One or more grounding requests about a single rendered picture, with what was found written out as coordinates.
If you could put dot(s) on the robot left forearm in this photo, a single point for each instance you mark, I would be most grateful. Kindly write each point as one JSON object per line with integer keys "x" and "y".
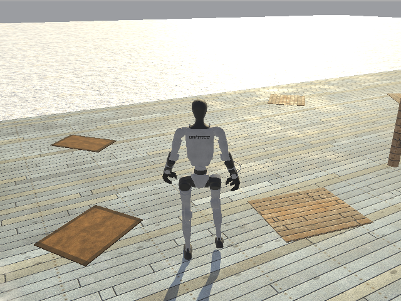
{"x": 169, "y": 165}

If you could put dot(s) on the robot shin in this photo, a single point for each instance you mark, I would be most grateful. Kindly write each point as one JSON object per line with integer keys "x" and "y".
{"x": 217, "y": 216}
{"x": 186, "y": 228}

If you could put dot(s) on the robot left shin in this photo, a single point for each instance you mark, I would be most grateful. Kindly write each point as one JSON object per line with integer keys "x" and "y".
{"x": 186, "y": 228}

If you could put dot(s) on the right robot hand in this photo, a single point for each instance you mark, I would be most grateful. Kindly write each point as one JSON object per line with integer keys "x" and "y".
{"x": 234, "y": 181}

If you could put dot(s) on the robot right shin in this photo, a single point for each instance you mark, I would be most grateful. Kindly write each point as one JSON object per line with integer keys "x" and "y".
{"x": 217, "y": 216}

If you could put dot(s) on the left robot hand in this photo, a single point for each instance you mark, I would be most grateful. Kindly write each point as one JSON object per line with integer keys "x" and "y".
{"x": 165, "y": 177}

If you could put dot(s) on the robot right forearm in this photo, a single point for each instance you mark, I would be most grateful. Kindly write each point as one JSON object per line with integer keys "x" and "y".
{"x": 231, "y": 167}

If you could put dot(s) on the right robot upper arm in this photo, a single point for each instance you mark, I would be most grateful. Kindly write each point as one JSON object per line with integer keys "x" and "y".
{"x": 220, "y": 133}

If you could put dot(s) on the left robot upper arm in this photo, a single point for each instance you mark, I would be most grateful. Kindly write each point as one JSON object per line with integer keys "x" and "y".
{"x": 180, "y": 132}

